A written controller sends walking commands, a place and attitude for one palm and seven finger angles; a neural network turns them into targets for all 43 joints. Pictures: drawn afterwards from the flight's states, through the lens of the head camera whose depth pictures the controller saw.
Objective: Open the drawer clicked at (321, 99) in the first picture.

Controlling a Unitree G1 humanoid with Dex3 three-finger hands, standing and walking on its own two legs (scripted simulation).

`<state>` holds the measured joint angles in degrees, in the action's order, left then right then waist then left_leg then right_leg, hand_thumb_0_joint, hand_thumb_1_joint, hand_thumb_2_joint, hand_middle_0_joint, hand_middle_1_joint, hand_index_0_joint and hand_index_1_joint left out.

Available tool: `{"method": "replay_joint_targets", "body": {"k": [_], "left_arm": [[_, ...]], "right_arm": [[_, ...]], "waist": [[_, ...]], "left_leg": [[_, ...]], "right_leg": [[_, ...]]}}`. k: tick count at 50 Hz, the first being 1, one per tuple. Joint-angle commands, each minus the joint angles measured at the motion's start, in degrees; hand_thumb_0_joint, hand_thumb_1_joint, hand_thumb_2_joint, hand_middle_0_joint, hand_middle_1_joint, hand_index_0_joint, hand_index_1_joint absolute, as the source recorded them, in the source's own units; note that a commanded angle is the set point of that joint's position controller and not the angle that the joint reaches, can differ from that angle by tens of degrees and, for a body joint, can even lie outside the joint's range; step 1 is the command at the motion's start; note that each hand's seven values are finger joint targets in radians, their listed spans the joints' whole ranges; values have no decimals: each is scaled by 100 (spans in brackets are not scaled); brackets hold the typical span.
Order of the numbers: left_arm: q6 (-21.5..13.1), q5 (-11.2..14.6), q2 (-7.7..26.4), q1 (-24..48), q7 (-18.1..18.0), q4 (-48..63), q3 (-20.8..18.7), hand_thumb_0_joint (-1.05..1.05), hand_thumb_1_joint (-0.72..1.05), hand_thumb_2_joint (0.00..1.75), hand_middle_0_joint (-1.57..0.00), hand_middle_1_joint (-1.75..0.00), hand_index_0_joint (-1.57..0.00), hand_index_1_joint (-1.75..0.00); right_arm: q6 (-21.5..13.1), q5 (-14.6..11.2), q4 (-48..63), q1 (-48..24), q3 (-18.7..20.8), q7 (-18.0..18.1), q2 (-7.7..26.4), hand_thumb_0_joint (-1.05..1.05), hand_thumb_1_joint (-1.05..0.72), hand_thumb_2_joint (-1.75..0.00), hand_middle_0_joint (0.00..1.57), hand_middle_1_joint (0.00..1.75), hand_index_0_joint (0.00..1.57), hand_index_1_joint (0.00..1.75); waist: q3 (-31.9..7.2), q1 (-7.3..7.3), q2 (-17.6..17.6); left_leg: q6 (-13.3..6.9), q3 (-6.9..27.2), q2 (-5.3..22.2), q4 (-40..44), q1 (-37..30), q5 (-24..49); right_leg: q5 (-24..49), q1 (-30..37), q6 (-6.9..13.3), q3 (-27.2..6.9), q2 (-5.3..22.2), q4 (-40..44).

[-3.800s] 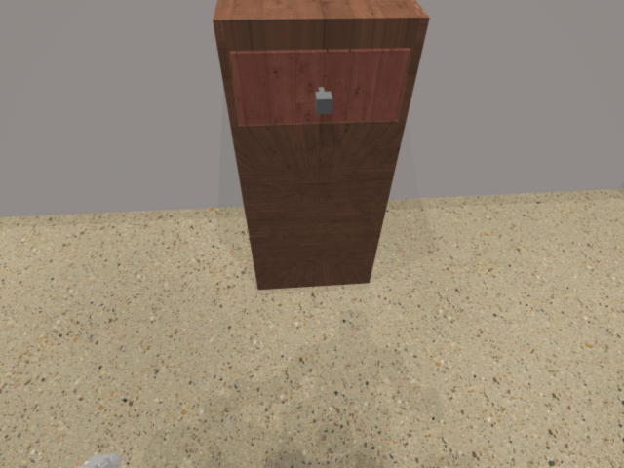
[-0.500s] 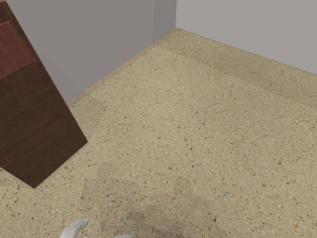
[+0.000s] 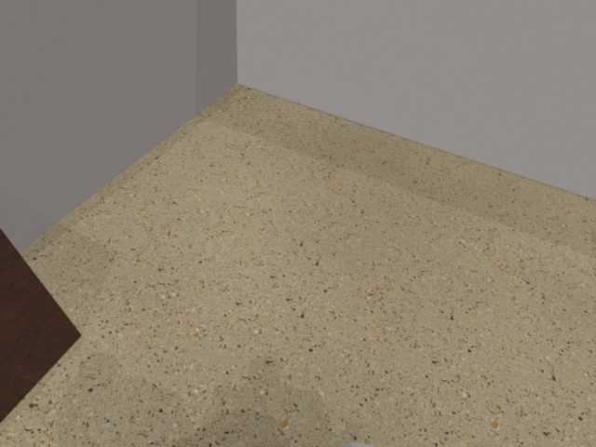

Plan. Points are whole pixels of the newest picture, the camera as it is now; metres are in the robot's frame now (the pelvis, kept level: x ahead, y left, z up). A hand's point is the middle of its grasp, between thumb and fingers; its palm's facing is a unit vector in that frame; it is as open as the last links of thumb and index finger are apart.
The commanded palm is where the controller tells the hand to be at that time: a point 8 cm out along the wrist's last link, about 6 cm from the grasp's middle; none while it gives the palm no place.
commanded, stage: walk to a spot facing it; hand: left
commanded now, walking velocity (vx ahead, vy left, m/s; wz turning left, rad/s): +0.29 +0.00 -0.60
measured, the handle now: out of the picture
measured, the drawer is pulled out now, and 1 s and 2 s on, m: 0.00 0.00 0.00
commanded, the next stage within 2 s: turn to face it in 0.40 s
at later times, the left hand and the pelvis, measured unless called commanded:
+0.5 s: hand (276, 321) +0.38 +0.06 -0.18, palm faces -0.31 -0.94 -0.18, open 7.3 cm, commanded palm none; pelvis +0.18 -0.07 -0.03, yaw -16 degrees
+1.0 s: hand (236, 329) +0.36 +0.13 -0.19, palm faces -0.06 -0.98 -0.17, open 7.3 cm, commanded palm none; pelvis +0.30 -0.05 -0.01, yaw -8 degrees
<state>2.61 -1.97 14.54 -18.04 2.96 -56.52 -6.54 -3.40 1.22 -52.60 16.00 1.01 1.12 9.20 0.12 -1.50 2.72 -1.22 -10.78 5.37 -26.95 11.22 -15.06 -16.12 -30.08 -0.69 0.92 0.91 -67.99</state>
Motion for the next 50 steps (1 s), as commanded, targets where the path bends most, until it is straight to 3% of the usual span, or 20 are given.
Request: {"method": "replay_joint_targets", "body": {"k": [1,7,13,16,18,19,20,21,22,24,28,31,37,40,41,42,43,44,46,50], "left_arm": [[-153,-16,-47,274,38,472,19,0,90,90,-20,-30,-20,-30],[-143,-20,-234,1140,59,674,95,0,90,90,-20,-30,-20,-30],[-241,8,-358,2165,70,889,201,0,90,90,-20,-30,-20,-30],[-319,12,-187,1570,33,746,158,0,90,90,-20,-30,-20,-30],[-475,-16,278,129,-30,328,15,0,90,90,-20,-30,-20,-30],[-531,1,969,-611,-114,175,-117,0,90,90,-20,-30,-20,-30],[-535,152,1496,-971,-207,114,-204,0,90,90,-20,-30,-20,-30],[-462,215,1431,-698,-267,197,-200,0,90,90,-20,-30,-20,-30],[-438,207,1241,-189,-265,347,-147,0,90,90,-20,-30,-20,-30],[-504,175,720,530,-310,496,19,0,90,90,-20,-30,-20,-30],[-607,89,318,828,-367,433,180,0,90,90,-20,-30,-20,-30],[-606,109,108,848,-381,341,277,0,90,90,-20,-30,-20,-30],[-506,92,226,447,-436,100,289,0,90,90,-20,-30,-20,-30],[-405,98,337,305,-491,66,213,0,90,90,-20,-30,-20,-30],[-366,118,291,194,-493,88,194,0,90,90,-20,-30,-20,-30],[-330,168,87,-12,-482,194,187,0,90,90,-20,-30,-20,-30],[-306,170,9,58,-493,347,241,0,90,90,-20,-30,-20,-30],[-254,117,151,348,-508,368,204,0,90,90,-20,-30,-20,-30],[-271,85,126,624,-442,439,131,0,90,90,-20,-30,-20,-30],[-178,85,94,330,-388,330,77,0,90,90,-20,-30,-20,-30]], "right_arm": [[-180,-34,-30,635,251,102,754,0,-90,-90,20,30,20,30],[-184,-12,-458,1281,248,110,635,0,-90,-90,20,30,20,30],[-101,79,-739,1643,266,80,684,0,-90,-90,20,30,20,30],[-83,57,-644,1419,354,67,912,0,-90,-90,20,30,20,30],[-60,-27,-492,1232,368,15,1039,0,-90,-90,20,30,20,30],[-52,-132,-321,1352,291,-68,722,0,-90,-90,20,30,20,30],[-50,-149,-1,1037,261,-8,490,0,-90,-90,20,30,20,30],[-74,-103,72,663,310,37,697,0,-90,-90,20,30,20,30],[-42,-92,125,493,330,41,584,0,-90,-90,20,30,20,30],[111,19,-15,433,310,24,574,0,-90,-90,20,30,20,30],[336,51,-392,1079,208,23,297,0,-90,-90,20,30,20,30],[372,6,-412,918,154,-3,212,0,-90,-90,20,30,20,30],[314,-39,-206,-211,138,-75,275,0,-90,-90,20,30,20,30],[340,-12,-184,-174,190,-116,435,0,-90,-90,20,30,20,30],[326,5,-217,114,237,-122,635,0,-90,-90,20,30,20,30],[310,49,-169,365,315,-106,1045,0,-90,-90,20,30,20,30],[339,46,-209,551,357,-54,1241,0,-90,-90,20,30,20,30],[355,34,-262,576,371,12,1285,0,-90,-90,20,30,20,30],[345,26,-51,129,370,22,1125,0,-90,-90,20,30,20,30],[310,-17,125,-262,379,7,1056,0,-90,-90,20,30,20,30]], "waist": [[410,140,-1032],[659,329,-962],[911,626,-1079],[381,261,-1183],[-613,-460,-887],[-1455,-721,184],[-1836,-703,762],[-1484,-667,139],[-943,-398,176],[-196,40,-194],[-355,558,130],[-249,595,359],[262,130,352],[273,155,50],[18,254,-468],[-242,278,-1567],[-376,360,-2216],[-492,455,-1722],[-248,322,-1002],[-409,172,-913]], "left_leg": [[-31,731,1283,1695,-486,114],[-360,248,1502,1528,-1258,1421],[-410,-325,1580,1191,-1343,2359],[-300,-738,1589,57,-1555,4683],[101,-912,1413,-2163,-542,4736],[395,-813,839,-3905,1438,690],[588,-103,93,-5881,2840,-2149],[445,713,350,-5785,2884,-1527],[484,813,528,-5845,2919,-1123],[515,909,764,-5096,2392,-550],[540,814,490,-4171,1786,-204],[518,798,356,-3359,1508,168],[400,675,61,-1554,1142,16],[321,677,-4,-607,643,429],[177,973,173,-175,59,1562],[-363,2219,1107,117,-513,3379],[-1049,3333,1814,631,-808,4313],[-1180,3425,1755,771,-618,3449],[-1033,3017,1376,826,-228,2274],[-722,2385,812,1086,13,1354]], "right_leg": [[737,-1091,-114,-111,362,-283],[764,-1665,-191,239,570,715],[439,-932,83,687,338,2427],[20,153,394,1023,-140,2972],[692,2833,632,1045,-320,3780],[1164,4904,1139,-915,1198,3882],[2887,5316,1826,-3438,2598,4298],[3048,4526,1732,-2672,2353,4489],[2251,3781,1675,-2637,2260,4709],[2164,2165,1303,-1626,1726,4989],[3254,1386,1071,-452,1142,5001],[2863,1191,979,-75,991,5105],[2459,1732,913,-119,1448,5012],[2275,1934,673,95,1490,4300],[1834,1697,414,364,1289,3557],[448,1001,-5,797,679,2528],[-2067,275,-248,697,146,1127],[-2090,103,-197,121,187,405],[-1339,-202,-217,-110,383,27],[-526,55,-317,-65,409,363]]}}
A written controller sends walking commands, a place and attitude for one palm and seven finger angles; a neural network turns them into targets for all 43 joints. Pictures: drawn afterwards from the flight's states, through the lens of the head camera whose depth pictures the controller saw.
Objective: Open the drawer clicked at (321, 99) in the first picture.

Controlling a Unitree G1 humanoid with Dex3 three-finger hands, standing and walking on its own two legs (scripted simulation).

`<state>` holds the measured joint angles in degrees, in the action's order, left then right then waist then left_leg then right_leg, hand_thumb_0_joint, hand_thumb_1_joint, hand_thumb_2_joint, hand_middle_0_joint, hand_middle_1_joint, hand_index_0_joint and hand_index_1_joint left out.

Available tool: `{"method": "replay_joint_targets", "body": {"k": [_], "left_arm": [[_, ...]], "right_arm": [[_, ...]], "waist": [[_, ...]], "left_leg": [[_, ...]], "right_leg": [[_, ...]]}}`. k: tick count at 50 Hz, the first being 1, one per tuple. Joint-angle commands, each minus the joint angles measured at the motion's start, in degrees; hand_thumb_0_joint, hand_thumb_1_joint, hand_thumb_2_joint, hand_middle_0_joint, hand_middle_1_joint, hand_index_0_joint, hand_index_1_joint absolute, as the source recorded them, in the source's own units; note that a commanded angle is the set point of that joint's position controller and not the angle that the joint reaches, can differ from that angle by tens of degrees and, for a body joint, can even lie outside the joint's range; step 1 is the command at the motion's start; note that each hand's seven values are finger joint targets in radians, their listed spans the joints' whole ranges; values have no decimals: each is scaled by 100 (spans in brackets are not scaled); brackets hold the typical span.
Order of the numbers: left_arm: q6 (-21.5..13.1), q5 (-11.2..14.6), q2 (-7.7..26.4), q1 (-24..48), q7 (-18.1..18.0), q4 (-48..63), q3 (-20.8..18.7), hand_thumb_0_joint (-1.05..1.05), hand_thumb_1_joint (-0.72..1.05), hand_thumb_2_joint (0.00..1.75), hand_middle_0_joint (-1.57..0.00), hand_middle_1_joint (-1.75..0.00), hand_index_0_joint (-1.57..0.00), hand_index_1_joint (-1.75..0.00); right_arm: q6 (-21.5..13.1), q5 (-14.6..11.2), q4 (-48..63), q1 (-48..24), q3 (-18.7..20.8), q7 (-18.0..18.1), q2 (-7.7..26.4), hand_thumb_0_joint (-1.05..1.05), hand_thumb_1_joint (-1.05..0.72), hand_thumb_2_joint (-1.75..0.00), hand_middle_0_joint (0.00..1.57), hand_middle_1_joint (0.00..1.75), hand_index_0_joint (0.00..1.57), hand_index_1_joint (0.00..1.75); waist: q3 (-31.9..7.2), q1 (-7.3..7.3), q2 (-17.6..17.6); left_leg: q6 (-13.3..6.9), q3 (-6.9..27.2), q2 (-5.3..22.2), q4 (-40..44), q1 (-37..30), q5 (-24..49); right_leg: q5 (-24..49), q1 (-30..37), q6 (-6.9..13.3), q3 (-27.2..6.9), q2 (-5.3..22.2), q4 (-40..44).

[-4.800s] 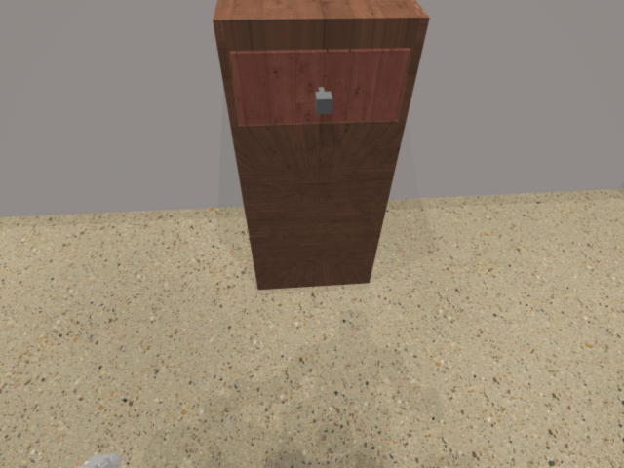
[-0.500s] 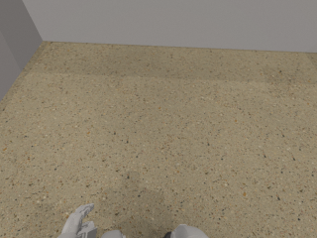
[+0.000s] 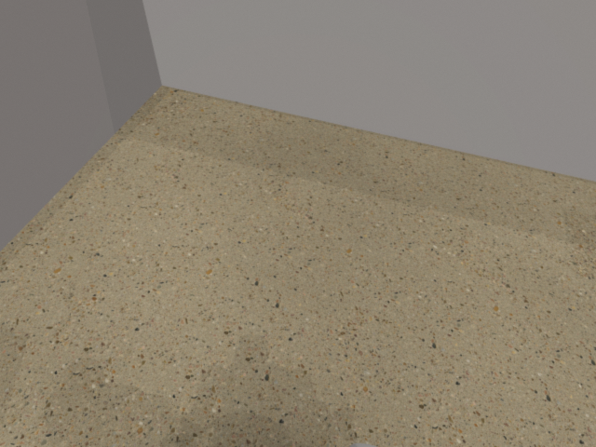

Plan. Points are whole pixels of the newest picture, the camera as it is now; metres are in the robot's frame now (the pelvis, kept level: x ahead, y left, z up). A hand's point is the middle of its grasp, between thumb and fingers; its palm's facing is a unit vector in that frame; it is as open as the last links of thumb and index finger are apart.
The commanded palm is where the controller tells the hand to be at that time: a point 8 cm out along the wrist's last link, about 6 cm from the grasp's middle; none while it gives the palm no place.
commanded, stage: turn to face it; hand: left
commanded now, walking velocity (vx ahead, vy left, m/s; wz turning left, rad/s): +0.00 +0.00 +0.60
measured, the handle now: out of the picture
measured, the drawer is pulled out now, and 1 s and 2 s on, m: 0.00 0.00 0.00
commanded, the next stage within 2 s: none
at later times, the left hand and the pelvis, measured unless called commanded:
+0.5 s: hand out of the picture +0.04 +0.15 -0.14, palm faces +0.33 -0.90 -0.28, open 7.4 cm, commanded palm none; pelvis +0.00 -0.07 +0.00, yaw +18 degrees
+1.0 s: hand out of the picture -0.09 +0.18 -0.17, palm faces +0.62 -0.73 -0.28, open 7.4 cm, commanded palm none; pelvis +0.00 -0.04 +0.00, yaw +37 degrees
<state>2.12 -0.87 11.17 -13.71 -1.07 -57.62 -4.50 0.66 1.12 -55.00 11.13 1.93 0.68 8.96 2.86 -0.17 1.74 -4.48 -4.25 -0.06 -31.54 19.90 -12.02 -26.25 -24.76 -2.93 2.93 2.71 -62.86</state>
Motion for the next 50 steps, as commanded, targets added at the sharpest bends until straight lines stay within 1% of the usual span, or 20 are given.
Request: {"method": "replay_joint_targets", "body": {"k": [1,11,14,16,17,18,19,20,22,24,30,35,37,38,39,40,41,43,45,50], "left_arm": [[-109,-24,434,-100,11,457,-132,0,90,90,-20,-30,-20,-30],[-67,13,503,325,-23,813,-125,0,90,90,-20,-30,-20,-30],[-85,53,508,104,-43,868,-102,0,90,90,-20,-30,-20,-30],[-114,70,599,-274,-58,820,-129,0,90,90,-20,-30,-20,-30],[-137,60,733,-539,-80,773,-175,0,90,90,-20,-30,-20,-30],[-175,-28,1199,-674,-119,804,-267,0,90,90,-20,-30,-20,-30],[-163,-81,1610,-302,-128,996,-283,0,90,90,-20,-30,-20,-30],[-157,-22,1474,104,-161,1136,-251,0,90,90,-20,-30,-20,-30],[-219,-27,1071,674,-117,1210,-130,0,90,90,-20,-30,-20,-30],[-288,-40,886,600,-101,1183,-56,0,90,90,-20,-30,-20,-30],[-268,-72,1112,-247,-80,912,-86,0,90,90,-20,-30,-20,-30],[-209,-99,1331,-340,-72,863,-184,0,90,90,-20,-30,-20,-30],[-188,-69,1396,-249,-55,854,-223,0,90,90,-20,-30,-20,-30],[-174,-21,1386,-242,-34,860,-227,0,90,90,-20,-30,-20,-30],[-162,24,1182,-278,4,995,-208,0,90,90,-20,-30,-20,-30],[-164,31,787,25,45,1265,-66,0,90,90,-20,-30,-20,-30],[-74,-12,851,278,-9,1358,-59,0,90,90,-20,-30,-20,-30],[-80,24,812,577,-5,1253,-108,0,90,90,-20,-30,-20,-30],[-70,9,815,222,65,1079,-123,0,90,90,-20,-30,-20,-30],[-44,19,745,242,68,1151,-87,0,90,90,-20,-30,-20,-30]], "right_arm": [[-94,-7,385,261,305,47,1101,0,-90,-90,20,30,20,30],[38,36,406,388,506,-3,1378,0,-90,-90,20,30,20,30],[90,44,493,236,562,-21,1465,0,-90,-90,20,30,20,30],[124,28,592,40,590,-50,1426,0,-90,-90,20,30,20,30],[144,-3,658,-57,584,-70,1314,0,-90,-90,20,30,20,30],[169,-49,749,-22,552,-105,978,0,-90,-90,20,30,20,30],[142,-5,913,31,516,-100,746,0,-90,-90,20,30,20,30],[175,70,899,-62,578,-104,1100,0,-90,-90,20,30,20,30],[247,67,707,-7,560,-188,1001,0,-90,-90,20,30,20,30],[238,40,612,133,508,-229,921,0,-90,-90,20,30,20,30],[260,4,777,-561,403,-249,847,0,-90,-90,20,30,20,30],[175,-37,877,-796,301,-252,822,0,-90,-90,20,30,20,30],[121,-28,851,-471,315,-224,916,0,-90,-90,20,30,20,30],[83,-6,788,-155,365,-215,1109,0,-90,-90,20,30,20,30],[18,33,712,299,504,-190,1666,0,-90,-90,20,30,20,30],[23,-13,658,705,650,-159,2254,0,-90,-90,20,30,20,30],[39,-58,498,919,626,-114,2181,0,-90,-90,20,30,20,30],[20,-2,615,373,542,-5,1847,0,-90,-90,20,30,20,30],[1,15,787,-287,447,-13,1602,0,-90,-90,20,30,20,30],[37,30,790,-290,475,-43,1651,0,-90,-90,20,30,20,30]], "waist": [[-704,66,-772],[-655,240,-1067],[-784,149,-1203],[-806,-39,-1188],[-805,-191,-981],[-722,-279,218],[-400,-225,1572],[-293,-101,1065],[281,205,877],[165,235,708],[-96,-180,967],[-339,-305,1222],[-562,-119,1121],[-751,70,796],[-1186,334,-406],[-1227,547,-2017],[-1307,607,-1385],[-739,484,-1540],[-649,135,-1248],[-534,155,-1018]], "left_leg": [[-413,1807,1335,1576,-827,907],[-572,2642,1217,1425,-803,417],[-492,2866,1043,1283,-568,594],[-260,2800,780,1138,-92,416],[4,2632,537,907,520,-98],[418,1867,-66,-282,1575,-1125],[758,764,-589,-1875,2226,-1859],[669,976,-168,-2802,1784,-1819],[708,782,69,-3663,1675,-1153],[843,518,140,-3786,1641,-836],[945,122,189,-2688,1364,-1163],[790,-225,153,-1173,582,-1316],[703,-389,46,-192,-20,-744],[612,-313,58,568,-854,17],[180,854,975,873,-2204,1564],[-542,2484,2362,786,-2805,4235],[-825,2353,2499,733,-2589,4090],[-698,1989,1892,816,-1678,3156],[-437,1465,1420,852,-1242,2568],[-491,1753,1283,955,-949,1912]], "right_leg": [[524,-462,-119,-270,223,-65],[124,-199,-152,-318,-24,1257],[133,470,-59,-282,-233,2124],[639,1314,8,-196,-309,3151],[1008,2088,100,-265,-139,4007],[148,2720,503,-1430,1071,4908],[-256,2237,1087,-2752,2527,5373],[-100,1276,1185,-2473,2647,5352],[966,777,941,-1356,1831,4996],[2395,1221,877,-520,1539,4536],[3914,2097,898,-44,1674,4139],[4508,2305,871,252,1839,3667],[4580,2269,666,536,1774,3136],[4328,1831,439,714,1702,2460],[2915,593,78,904,1290,1189],[-1049,-923,-278,717,576,-41],[-1144,-1109,-222,85,600,-483],[-498,-1097,-232,-203,599,-603],[16,-683,-235,-160,505,-242],[79,-188,-232,-71,184,962]]}}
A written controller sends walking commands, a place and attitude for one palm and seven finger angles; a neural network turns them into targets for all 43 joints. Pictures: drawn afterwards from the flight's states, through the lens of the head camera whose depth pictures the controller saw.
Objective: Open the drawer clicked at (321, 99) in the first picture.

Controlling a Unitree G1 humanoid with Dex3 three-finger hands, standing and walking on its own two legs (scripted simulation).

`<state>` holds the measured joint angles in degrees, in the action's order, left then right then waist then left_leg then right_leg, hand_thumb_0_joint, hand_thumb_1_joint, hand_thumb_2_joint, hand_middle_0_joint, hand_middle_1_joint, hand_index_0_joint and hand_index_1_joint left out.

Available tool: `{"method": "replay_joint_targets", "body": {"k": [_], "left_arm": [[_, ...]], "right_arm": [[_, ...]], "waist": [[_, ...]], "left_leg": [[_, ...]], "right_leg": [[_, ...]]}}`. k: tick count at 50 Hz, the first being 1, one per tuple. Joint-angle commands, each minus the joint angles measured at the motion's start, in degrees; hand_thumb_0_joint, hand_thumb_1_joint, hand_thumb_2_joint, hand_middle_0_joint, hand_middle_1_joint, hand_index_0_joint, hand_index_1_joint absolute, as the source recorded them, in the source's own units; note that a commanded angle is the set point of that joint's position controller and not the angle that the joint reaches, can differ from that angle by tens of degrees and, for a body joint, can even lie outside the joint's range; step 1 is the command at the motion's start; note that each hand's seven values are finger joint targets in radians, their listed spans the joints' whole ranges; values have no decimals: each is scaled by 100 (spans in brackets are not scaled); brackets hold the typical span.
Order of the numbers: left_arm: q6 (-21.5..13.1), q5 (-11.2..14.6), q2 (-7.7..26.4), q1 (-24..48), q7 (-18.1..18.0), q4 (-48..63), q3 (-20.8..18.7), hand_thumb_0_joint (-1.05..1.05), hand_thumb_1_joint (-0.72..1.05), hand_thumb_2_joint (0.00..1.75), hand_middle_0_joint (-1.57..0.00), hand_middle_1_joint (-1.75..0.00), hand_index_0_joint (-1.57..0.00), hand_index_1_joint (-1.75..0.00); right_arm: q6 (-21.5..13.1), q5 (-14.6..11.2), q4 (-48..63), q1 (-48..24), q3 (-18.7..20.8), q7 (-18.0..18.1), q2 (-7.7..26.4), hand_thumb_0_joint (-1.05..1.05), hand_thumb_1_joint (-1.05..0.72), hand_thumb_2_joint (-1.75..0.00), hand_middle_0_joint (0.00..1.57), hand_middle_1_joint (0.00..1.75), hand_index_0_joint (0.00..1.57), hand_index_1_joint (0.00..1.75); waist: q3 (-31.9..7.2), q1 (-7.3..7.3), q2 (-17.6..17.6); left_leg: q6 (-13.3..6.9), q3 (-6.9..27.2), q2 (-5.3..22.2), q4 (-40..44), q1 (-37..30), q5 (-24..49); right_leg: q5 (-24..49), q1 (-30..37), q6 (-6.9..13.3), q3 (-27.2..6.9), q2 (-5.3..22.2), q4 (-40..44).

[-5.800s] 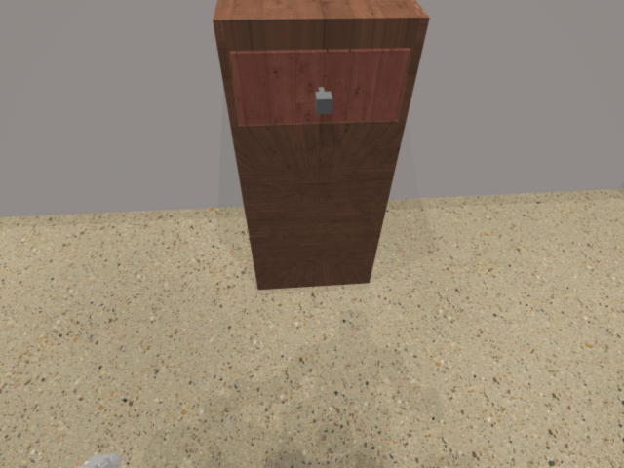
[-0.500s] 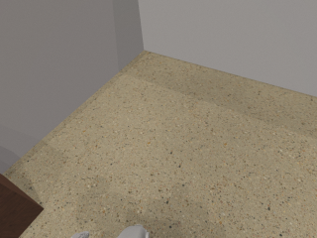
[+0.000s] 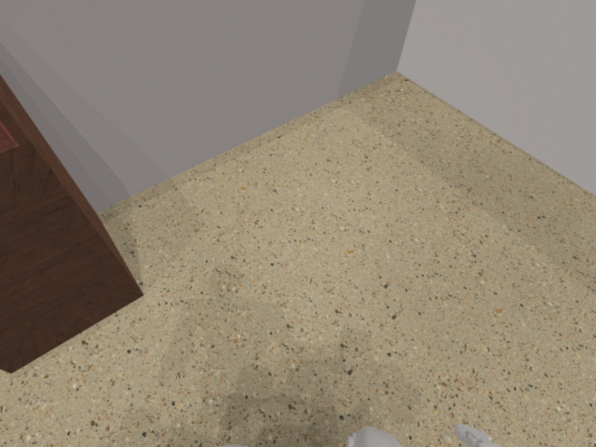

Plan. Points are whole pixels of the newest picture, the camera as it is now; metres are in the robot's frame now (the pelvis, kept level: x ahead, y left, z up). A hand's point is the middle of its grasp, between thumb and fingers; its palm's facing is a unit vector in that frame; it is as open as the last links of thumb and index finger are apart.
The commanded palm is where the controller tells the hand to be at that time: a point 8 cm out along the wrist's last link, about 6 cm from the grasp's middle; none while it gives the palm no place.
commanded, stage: turn to face it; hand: left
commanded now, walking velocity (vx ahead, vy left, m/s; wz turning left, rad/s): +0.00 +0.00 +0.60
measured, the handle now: out of the picture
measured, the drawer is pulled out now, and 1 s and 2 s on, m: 0.00 0.00 0.00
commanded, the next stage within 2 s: take the last steps up to it in 1.14 s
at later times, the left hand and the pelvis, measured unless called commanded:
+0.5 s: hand out of the picture +0.01 +0.19 -0.16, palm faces +0.35 -0.90 -0.24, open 7.4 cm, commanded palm none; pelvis +0.01 -0.02 +0.00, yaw +20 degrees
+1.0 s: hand out of the picture +0.01 +0.21 -0.14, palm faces +0.57 -0.77 -0.29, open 7.4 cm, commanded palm none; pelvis +0.02 -0.03 +0.00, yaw +35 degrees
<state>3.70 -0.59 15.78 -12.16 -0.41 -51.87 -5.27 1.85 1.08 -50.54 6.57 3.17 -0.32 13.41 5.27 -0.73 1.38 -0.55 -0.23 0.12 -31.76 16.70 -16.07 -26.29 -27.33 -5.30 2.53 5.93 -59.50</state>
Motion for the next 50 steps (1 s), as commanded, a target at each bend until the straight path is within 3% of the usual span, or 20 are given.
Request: {"method": "replay_joint_targets", "body": {"k": [1,6,7,8,9,11,13,22,25,26,27,28,30,32,34,43,47,48,49,50], "left_arm": [[-211,-6,244,54,-4,590,-8,0,90,90,-20,-30,-20,-30],[-370,7,413,-611,-52,551,-44,0,90,90,-20,-30,-20,-30],[-444,-79,871,-807,-101,555,-128,0,90,90,-20,-30,-20,-30],[-442,-119,1322,-734,-121,611,-187,0,90,90,-20,-30,-20,-30],[-445,-64,1142,-640,-149,638,-162,0,90,90,-20,-30,-20,-30],[-411,-67,769,39,-164,761,-63,0,90,90,-20,-30,-20,-30],[-445,-94,576,213,-160,779,19,0,90,90,-20,-30,-20,-30],[-363,-125,922,-407,-140,431,-112,0,90,90,-20,-30,-20,-30],[-315,-77,903,-359,-104,360,-138,0,90,90,-20,-30,-20,-30],[-295,-20,834,-321,-82,409,-139,0,90,90,-20,-30,-20,-30],[-283,26,442,-301,-22,653,-78,0,90,90,-20,-30,-20,-30],[-254,-27,336,137,-52,888,30,0,90,90,-20,-30,-20,-30],[-222,-9,342,550,-89,796,-11,0,90,90,-20,-30,-20,-30],[-219,-19,348,307,-25,570,-50,0,90,90,-20,-30,-20,-30],[-195,-18,340,100,-10,465,-44,0,90,90,-20,-30,-20,-30],[-206,10,188,364,-62,626,41,0,90,90,-20,-30,-20,-30],[-283,47,191,-147,-99,514,51,0,90,90,-20,-30,-20,-30],[-330,41,270,-420,-121,454,26,0,90,90,-20,-30,-20,-30],[-401,-38,638,-554,-161,426,-42,0,90,90,-20,-30,-20,-30],[-433,-116,1169,-493,-176,500,-129,0,90,90,-20,-30,-20,-30]], "right_arm": [[-71,43,356,108,370,51,1219,0,-90,-90,20,30,20,30],[-27,-13,478,-128,399,15,1101,0,-90,-90,20,30,20,30],[-35,-64,552,11,350,-18,737,0,-90,-90,20,30,20,30],[-44,-42,709,46,313,-32,485,0,-90,-90,20,30,20,30],[25,28,604,28,379,-16,777,0,-90,-90,20,30,20,30],[92,29,424,14,371,-85,707,0,-90,-90,20,30,20,30],[110,25,316,155,319,-153,566,0,-90,-90,20,30,20,30],[49,-45,415,-260,160,-175,355,0,-90,-90,20,30,20,30],[-17,-25,362,170,183,-148,504,0,-90,-90,20,30,20,30],[-72,-3,266,609,271,-143,789,0,-90,-90,20,30,20,30],[-129,40,245,1024,443,-99,1507,0,-90,-90,20,30,20,30],[-79,-20,94,1402,485,-61,1760,0,-90,-90,20,30,20,30],[-120,-5,78,1144,406,81,1424,0,-90,-90,20,30,20,30],[-139,21,251,506,281,94,1096,0,-90,-90,20,30,20,30],[-157,8,288,392,260,93,1056,0,-90,-90,20,30,20,30],[-66,45,182,608,335,69,1074,0,-90,-90,20,30,20,30],[-19,33,242,404,344,55,1019,0,-90,-90,20,30,20,30],[-18,-6,277,360,331,46,911,0,-90,-90,20,30,20,30],[-25,-60,305,472,294,16,563,0,-90,-90,20,30,20,30],[-25,-61,477,506,240,-3,295,0,-90,-90,20,30,20,30]], "waist": [[-790,181,-1056],[-912,-192,-755],[-1035,-268,541],[-968,-270,1795],[-914,-254,1517],[-378,40,794],[-351,152,885],[-669,-237,1151],[-879,-2,867],[-1147,274,268],[-1348,481,-1673],[-1312,651,-1754],[-1052,568,-1544],[-733,250,-1086],[-801,159,-1012],[-778,271,-1025],[-831,24,-1031],[-940,-116,-840],[-968,-168,271],[-765,-154,1640]], "left_leg": [[-879,1405,1244,946,-521,2250],[-471,1525,773,42,323,1909],[-45,922,116,-1044,1220,432],[289,230,-484,-2395,1899,-1867],[216,655,-150,-3336,1736,-1815],[297,464,104,-4082,1764,-1079],[412,188,153,-3872,1665,-752],[360,-572,158,-1314,779,-960],[244,-691,90,98,-73,-74],[98,-346,312,769,-1067,927],[-665,1818,1852,901,-2150,3227],[-1269,2209,2512,981,-1961,4190],[-1182,2044,2020,988,-1400,3245],[-878,1429,1464,1076,-865,2786],[-799,1213,1255,1143,-812,2670],[-951,1880,1181,1143,-714,2038],[-765,1966,956,755,-44,2076],[-564,1854,765,421,343,1665],[-175,1344,225,-477,1112,478],[255,369,-547,-1881,1867,-1549]], "right_leg": [[116,251,12,-15,-191,887],[1391,1965,109,36,-304,3286],[1676,2743,414,-1096,839,4100],[2484,2695,1154,-2406,2247,4326],[2230,2102,1373,-2317,2262,4387],[2055,1602,1295,-1369,1715,4229],[2737,1679,1147,-462,1370,4021],[3882,2321,1174,337,1629,3484],[3689,2164,803,763,1494,2708],[3234,1490,538,903,1353,1767],[258,-270,29,1065,491,357],[-1405,-701,-10,504,230,-428],[-699,-890,37,-128,248,-978],[70,-579,26,-172,220,-879],[312,-345,1,-148,117,-588],[136,234,46,-136,-276,1059],[790,1463,148,-23,-500,2548],[1349,2125,175,-94,-378,3415],[1265,2789,415,-990,547,4237],[1857,2622,1103,-2493,2071,4554]]}}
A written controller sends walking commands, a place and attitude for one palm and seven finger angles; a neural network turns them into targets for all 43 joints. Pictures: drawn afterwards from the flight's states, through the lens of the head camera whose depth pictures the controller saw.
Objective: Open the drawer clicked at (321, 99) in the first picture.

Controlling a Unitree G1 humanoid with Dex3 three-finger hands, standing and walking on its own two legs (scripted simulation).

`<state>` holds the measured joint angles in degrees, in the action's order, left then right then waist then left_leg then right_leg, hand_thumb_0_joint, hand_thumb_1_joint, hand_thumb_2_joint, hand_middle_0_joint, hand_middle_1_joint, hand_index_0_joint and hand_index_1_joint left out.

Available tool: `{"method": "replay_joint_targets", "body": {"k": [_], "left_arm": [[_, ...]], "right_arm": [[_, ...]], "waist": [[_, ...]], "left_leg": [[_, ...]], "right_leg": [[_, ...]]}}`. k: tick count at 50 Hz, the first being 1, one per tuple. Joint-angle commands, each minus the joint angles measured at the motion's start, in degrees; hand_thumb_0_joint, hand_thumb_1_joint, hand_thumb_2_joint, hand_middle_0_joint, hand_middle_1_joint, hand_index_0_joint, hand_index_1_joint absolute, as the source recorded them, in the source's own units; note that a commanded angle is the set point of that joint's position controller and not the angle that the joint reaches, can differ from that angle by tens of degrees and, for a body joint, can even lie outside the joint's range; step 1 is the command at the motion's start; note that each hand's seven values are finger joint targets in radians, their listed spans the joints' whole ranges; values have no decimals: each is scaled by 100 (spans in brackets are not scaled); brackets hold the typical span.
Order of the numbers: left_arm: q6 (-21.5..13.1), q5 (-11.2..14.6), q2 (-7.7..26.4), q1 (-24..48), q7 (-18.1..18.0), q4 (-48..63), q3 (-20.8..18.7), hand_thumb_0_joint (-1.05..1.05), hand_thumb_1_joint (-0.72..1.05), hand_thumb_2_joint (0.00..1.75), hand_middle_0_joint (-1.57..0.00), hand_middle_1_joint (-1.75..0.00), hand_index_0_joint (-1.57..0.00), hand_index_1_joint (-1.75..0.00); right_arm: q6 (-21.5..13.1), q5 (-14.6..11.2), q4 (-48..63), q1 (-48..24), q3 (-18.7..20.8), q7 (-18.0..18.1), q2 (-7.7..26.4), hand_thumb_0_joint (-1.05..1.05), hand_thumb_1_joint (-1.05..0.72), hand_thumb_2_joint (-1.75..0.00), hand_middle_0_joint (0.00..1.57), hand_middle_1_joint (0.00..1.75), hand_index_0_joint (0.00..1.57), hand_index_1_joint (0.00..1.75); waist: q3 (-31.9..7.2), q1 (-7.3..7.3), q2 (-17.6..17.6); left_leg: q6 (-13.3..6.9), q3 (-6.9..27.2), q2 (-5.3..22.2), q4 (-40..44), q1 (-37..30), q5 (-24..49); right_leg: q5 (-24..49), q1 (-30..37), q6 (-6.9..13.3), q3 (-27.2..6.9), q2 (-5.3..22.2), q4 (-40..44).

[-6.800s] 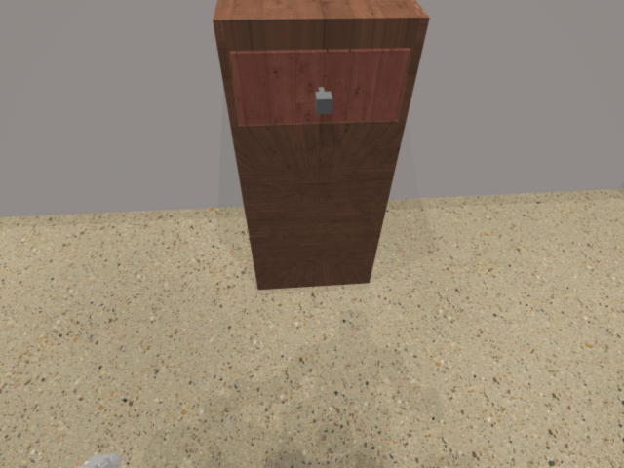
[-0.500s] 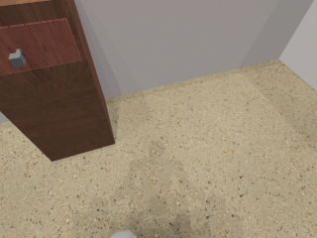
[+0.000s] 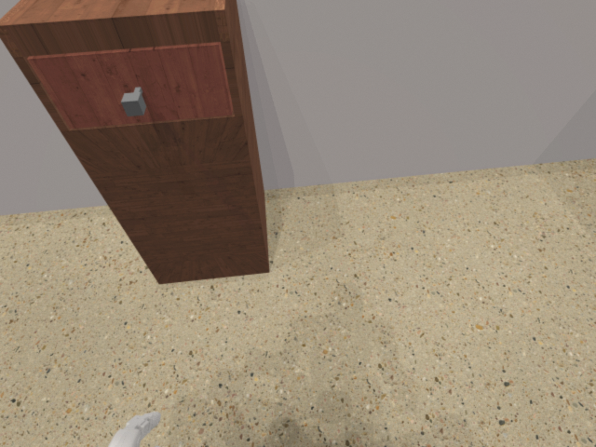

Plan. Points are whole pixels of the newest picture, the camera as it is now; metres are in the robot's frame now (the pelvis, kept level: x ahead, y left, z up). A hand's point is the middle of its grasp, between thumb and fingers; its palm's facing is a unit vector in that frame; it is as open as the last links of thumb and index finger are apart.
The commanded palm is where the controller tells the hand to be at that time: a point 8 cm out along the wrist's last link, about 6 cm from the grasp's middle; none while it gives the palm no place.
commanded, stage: turn to face it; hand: left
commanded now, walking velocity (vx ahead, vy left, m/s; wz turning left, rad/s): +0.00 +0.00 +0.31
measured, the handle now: (135, 99) +0.77 +0.38 +0.06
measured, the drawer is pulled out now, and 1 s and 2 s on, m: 0.00 0.00 0.00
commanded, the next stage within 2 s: take the last steps up to it in 0.14 s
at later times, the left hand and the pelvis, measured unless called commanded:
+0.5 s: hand out of the picture -0.09 +0.22 -0.18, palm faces +0.31 -0.93 -0.21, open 7.4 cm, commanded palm none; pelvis -0.01 +0.03 +0.00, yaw +12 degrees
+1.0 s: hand (156, 391) +0.23 +0.26 -0.17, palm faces +0.18 -0.97 -0.17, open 7.4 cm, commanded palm none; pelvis +0.15 +0.07 -0.01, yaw +12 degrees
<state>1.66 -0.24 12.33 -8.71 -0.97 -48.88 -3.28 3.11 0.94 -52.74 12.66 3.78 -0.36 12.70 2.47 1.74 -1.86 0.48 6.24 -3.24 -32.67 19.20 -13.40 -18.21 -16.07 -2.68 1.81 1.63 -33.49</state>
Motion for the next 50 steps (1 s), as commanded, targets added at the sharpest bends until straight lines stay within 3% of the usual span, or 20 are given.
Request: {"method": "replay_joint_targets", "body": {"k": [1,4,6,12,17,19,21,22,23,24,26,29,31,38,44,45,47,48,49,50], "left_arm": [[-209,-80,1376,-738,-134,255,-315,0,90,90,-20,-30,-20,-30],[-221,-86,867,35,-106,303,-168,0,90,90,-20,-30,-20,-30],[-252,-100,748,-120,-112,231,-142,0,90,90,-20,-30,-20,-30],[-255,-147,874,-974,-105,-232,-164,0,90,90,-20,-30,-20,-30],[-303,-178,1037,-1412,-50,-607,-230,0,90,90,-20,-30,-20,-30],[-321,-186,1061,-1367,-30,-708,-239,0,90,90,-20,-30,-20,-30],[-281,-143,1018,-1052,-14,-749,-239,0,90,90,-20,-30,-20,-30],[-246,-93,814,-950,20,-716,-194,0,90,90,-20,-30,-20,-30],[-212,-65,385,-909,78,-557,-117,0,90,90,-20,-30,-20,-30],[-236,-120,261,-479,87,-315,-23,0,90,90,-20,-30,-20,-30],[-219,-156,367,-192,102,-410,-44,0,90,90,-20,-30,-20,-30],[-239,-149,228,-739,196,-824,-6,0,90,90,-20,-30,-20,-30],[-230,-132,222,-848,191,-903,2,0,90,90,-20,-30,-20,-30],[-223,-99,83,-28,191,-658,11,0,90,90,-20,-30,-20,-30],[-307,-63,-76,666,217,-411,24,0,90,90,-20,-30,-20,-30],[-336,-64,-26,548,214,-419,19,0,90,90,-20,-30,-20,-30],[-398,-77,90,-474,178,-714,-43,0,90,90,-20,-30,-20,-30],[-465,-103,270,-1310,155,-968,-119,0,90,90,-20,-30,-20,-30],[-560,-148,793,-2124,77,-1184,-246,0,90,90,-20,-30,-20,-30],[-560,-72,1234,-2391,39,-1246,-328,0,90,90,-20,-30,-20,-30]], "right_arm": [[-72,44,614,-169,272,27,685,0,-90,-90,20,30,20,30],[14,57,285,-11,266,-60,573,0,-90,-90,20,30,20,30],[7,44,185,44,228,-75,481,0,-90,-90,20,30,20,30],[-3,5,137,-465,114,-35,345,0,-90,-90,20,30,20,30],[-133,10,177,-739,13,-98,293,0,-90,-90,20,30,20,30],[-209,0,157,-592,-9,-112,257,0,-90,-90,20,30,20,30],[-292,11,-52,58,-33,-83,232,0,-90,-90,20,30,20,30],[-354,8,-196,522,10,-33,481,0,-90,-90,20,30,20,30],[-373,78,-322,992,149,21,1063,0,-90,-90,20,30,20,30],[-351,70,-383,1385,172,75,1301,0,-90,-90,20,30,20,30],[-390,45,-375,1008,65,154,918,0,-90,-90,20,30,20,30],[-546,-2,-359,672,-101,181,493,0,-90,-90,20,30,20,30],[-623,-31,-468,840,-116,195,434,0,-90,-90,20,30,20,30],[-728,-26,-926,1577,-118,272,255,0,-90,-90,20,30,20,30],[-726,50,-1228,1943,-122,306,218,0,-90,-90,20,30,20,30],[-721,54,-1268,1953,-124,303,259,0,-90,-90,20,30,20,30],[-721,10,-1280,1776,-98,309,375,0,-90,-90,20,30,20,30],[-734,-33,-1238,1683,-79,291,401,0,-90,-90,20,30,20,30],[-766,-104,-1151,1783,-85,227,167,0,-90,-90,20,30,20,30],[-772,-135,-999,2040,-90,233,-64,0,-90,-90,20,30,20,30]], "waist": [[-485,-408,1594],[85,-10,1008],[17,-59,1119],[-95,-421,1224],[-213,-663,1254],[-242,-573,1210],[-206,-196,1014],[-257,33,233],[-244,254,-1585],[108,412,-1628],[555,277,-1113],[689,-107,-485],[500,-169,-420],[647,-21,-377],[802,119,-486],[666,30,-427],[177,-467,-296],[-284,-836,-155],[-988,-1067,659],[-1455,-841,1402]], "left_leg": [[96,84,109,-2730,1336,-1934],[179,-166,339,-3766,1279,-900],[260,-339,384,-3592,1151,-729],[325,-627,413,-2319,897,-1169],[173,-920,489,-1238,637,-1370],[68,-1027,476,-603,225,-1375],[-16,-1278,385,664,-1067,-683],[-112,-898,593,1250,-2016,-663],[-572,999,1958,1813,-2588,-1504],[-1060,1789,2577,2308,-2310,-1551],[-1172,1635,2406,2523,-1537,-2173],[-929,384,1727,2416,-1343,-204],[-963,67,1637,2349,-1558,756],[-1066,-169,1753,2177,-2201,2400],[-968,-370,1785,1778,-2164,3412],[-947,-397,1768,1519,-2120,4024],[-784,-590,1638,477,-1871,4945],[-601,-739,1393,-551,-1349,4537],[-362,-1005,883,-2211,-89,2596],[-170,-1037,149,-4227,976,-1826]], "right_leg": [[816,730,1153,-2264,2613,1988],[740,124,949,-962,1683,1813],[1348,279,875,-549,1529,1695],[2318,939,1042,-455,1671,1518],[685,1242,1085,-738,1952,1838],[224,1068,1076,-727,1981,1821],[-624,142,753,-212,1684,1436],[-924,-680,472,182,1305,690],[-1323,-1915,113,884,512,-932],[-1587,-2540,101,672,288,-1936],[-979,-2680,193,105,521,-2929],[136,-2239,120,112,576,-3062],[343,-2167,48,144,551,-3026],[652,-2579,8,241,552,-2163],[540,-1811,328,469,276,-855],[343,-1379,410,579,123,-611],[640,21,542,731,-172,-142],[1090,1267,631,584,-99,259],[1681,2749,1104,-881,1171,456],[2875,3232,1848,-3079,2756,1149]]}}
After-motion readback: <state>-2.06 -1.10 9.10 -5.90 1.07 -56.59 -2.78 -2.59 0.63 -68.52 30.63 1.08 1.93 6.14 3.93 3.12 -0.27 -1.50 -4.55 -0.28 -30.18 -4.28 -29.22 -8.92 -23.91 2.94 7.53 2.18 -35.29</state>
